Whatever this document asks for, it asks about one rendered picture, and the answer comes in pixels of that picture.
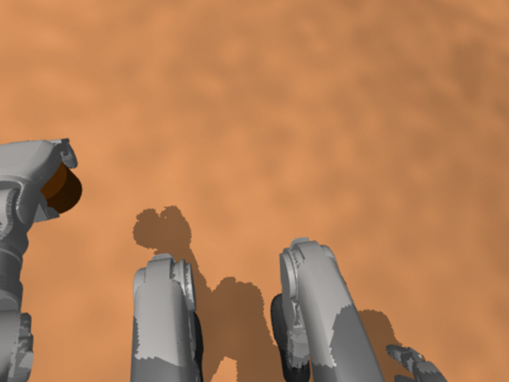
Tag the right robot foot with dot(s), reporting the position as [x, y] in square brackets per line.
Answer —
[280, 335]

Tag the left robot hand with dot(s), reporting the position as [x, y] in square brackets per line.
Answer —
[37, 161]

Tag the left robot arm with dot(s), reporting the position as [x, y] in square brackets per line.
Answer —
[19, 199]

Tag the right robot hand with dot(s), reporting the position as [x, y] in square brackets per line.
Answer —
[424, 371]

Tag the tin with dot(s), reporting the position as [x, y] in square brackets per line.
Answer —
[63, 190]

